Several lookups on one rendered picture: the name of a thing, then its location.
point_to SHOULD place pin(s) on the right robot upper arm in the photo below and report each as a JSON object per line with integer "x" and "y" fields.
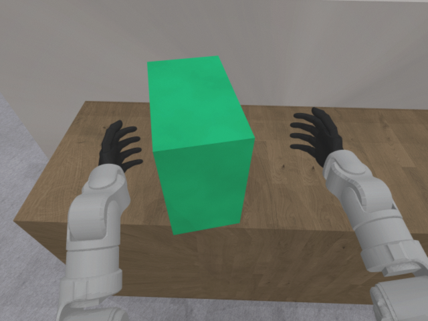
{"x": 401, "y": 300}

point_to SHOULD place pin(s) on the robot right forearm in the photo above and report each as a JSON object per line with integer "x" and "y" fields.
{"x": 387, "y": 245}

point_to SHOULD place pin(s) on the robot left hand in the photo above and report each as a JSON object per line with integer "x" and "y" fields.
{"x": 111, "y": 146}

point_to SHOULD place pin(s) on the carton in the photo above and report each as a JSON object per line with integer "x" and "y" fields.
{"x": 201, "y": 141}

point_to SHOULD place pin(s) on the pedestal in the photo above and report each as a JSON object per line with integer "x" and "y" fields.
{"x": 294, "y": 242}

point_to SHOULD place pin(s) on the left robot upper arm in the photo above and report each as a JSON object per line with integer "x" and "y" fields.
{"x": 98, "y": 314}

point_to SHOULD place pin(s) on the robot right hand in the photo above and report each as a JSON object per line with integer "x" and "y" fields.
{"x": 326, "y": 140}

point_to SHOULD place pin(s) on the robot left forearm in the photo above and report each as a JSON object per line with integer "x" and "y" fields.
{"x": 93, "y": 236}

